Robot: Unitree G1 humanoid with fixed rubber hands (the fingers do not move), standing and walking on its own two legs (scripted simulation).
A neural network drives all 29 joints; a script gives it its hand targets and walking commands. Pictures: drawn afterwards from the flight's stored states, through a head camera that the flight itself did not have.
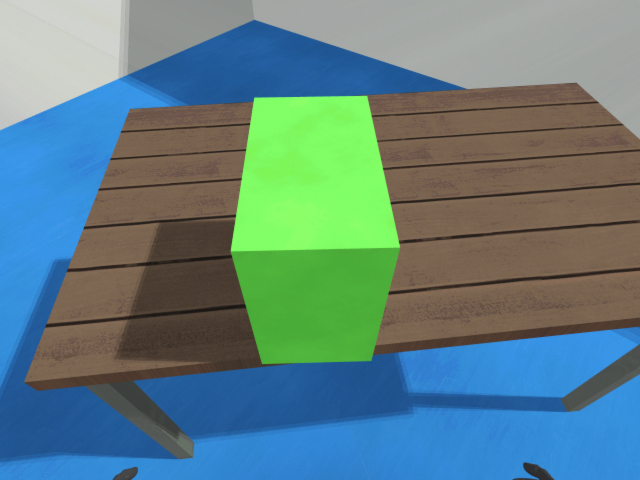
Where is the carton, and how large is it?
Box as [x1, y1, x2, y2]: [231, 96, 399, 363]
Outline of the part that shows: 366,96 254,98 232,239 231,254 262,363 354,361 371,359 399,245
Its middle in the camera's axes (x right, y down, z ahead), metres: -0.01 -0.02 +0.57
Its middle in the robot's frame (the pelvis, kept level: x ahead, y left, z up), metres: +0.43 +0.02 +0.05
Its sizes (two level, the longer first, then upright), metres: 0.291 0.166 0.270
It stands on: a table, 0.69 m high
